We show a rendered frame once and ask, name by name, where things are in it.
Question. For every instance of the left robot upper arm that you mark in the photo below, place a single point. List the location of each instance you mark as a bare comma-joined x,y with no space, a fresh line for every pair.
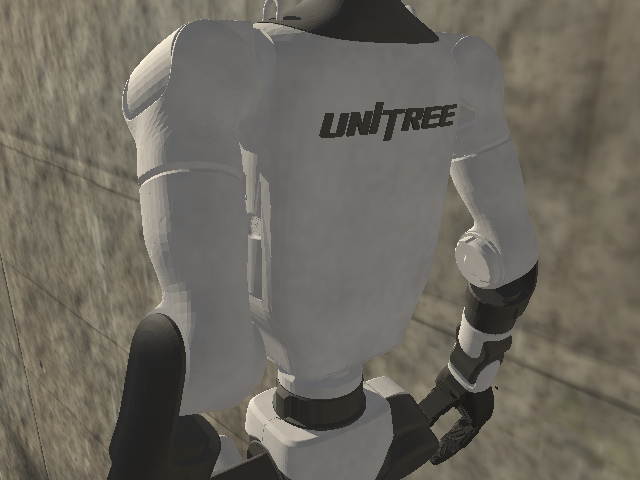
183,105

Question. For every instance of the right robot forearm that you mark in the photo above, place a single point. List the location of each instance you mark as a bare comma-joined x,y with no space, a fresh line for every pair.
484,334

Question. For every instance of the right robot hand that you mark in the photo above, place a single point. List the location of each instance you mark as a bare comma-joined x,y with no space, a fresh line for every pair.
475,408

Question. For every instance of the robot left thigh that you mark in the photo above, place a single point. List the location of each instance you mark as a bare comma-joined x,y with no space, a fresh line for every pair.
230,466

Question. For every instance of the left robot forearm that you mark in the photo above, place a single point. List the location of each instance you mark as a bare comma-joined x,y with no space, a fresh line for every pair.
151,441

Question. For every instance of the robot torso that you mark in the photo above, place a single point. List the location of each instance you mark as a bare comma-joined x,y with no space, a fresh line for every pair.
346,161

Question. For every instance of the right robot upper arm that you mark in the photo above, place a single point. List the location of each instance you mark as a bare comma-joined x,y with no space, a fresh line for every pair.
501,246

